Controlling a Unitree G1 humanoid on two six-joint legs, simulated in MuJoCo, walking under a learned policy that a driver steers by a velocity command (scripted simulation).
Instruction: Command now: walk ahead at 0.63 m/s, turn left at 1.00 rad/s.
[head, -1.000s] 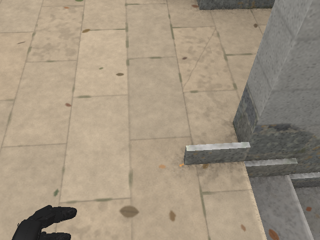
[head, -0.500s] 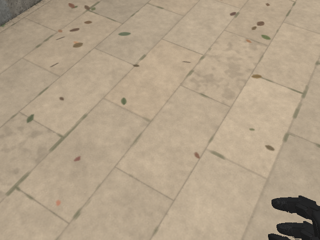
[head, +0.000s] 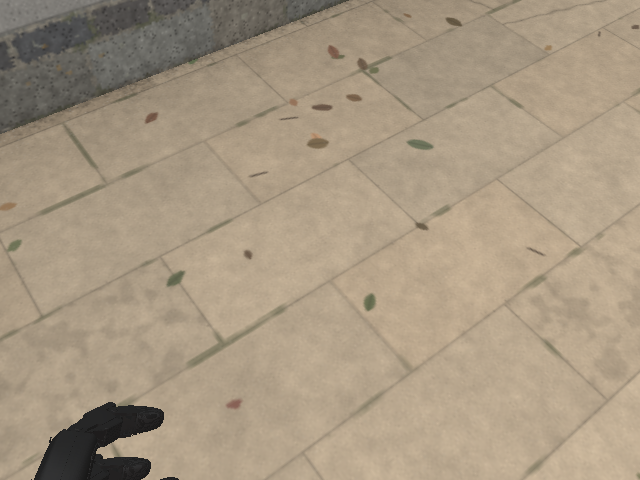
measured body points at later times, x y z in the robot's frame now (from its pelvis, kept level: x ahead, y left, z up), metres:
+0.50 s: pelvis +0.32 +0.03 -0.02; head +0.36 +0.04 +0.43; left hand +0.11 +0.22 -0.14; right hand +0.66 -0.03 -0.09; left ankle +0.46 +0.18 -0.69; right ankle +0.15 -0.14 -0.73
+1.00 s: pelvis +0.73 +0.30 -0.03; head +0.75 +0.33 +0.42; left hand +0.68 +0.63 -0.08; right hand +0.98 +0.10 -0.14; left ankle +0.50 +0.16 -0.68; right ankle +0.93 +0.31 -0.74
